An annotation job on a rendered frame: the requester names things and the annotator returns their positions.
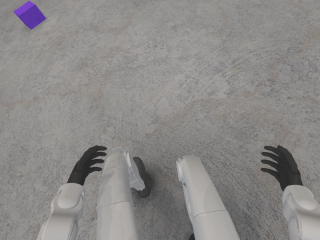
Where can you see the left robot forearm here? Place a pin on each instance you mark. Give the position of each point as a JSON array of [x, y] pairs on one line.
[[66, 211]]

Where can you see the right robot forearm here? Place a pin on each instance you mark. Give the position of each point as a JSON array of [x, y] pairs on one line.
[[302, 213]]

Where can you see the right robot hand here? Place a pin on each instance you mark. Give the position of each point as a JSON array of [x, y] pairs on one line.
[[287, 170]]

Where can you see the left robot foot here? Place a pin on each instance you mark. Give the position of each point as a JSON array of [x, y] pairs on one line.
[[143, 174]]

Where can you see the left robot hand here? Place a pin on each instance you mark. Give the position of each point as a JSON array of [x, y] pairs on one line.
[[82, 168]]

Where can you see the carton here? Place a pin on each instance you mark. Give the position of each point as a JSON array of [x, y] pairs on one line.
[[30, 14]]

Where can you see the robot left thigh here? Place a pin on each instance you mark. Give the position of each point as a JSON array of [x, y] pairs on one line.
[[115, 209]]

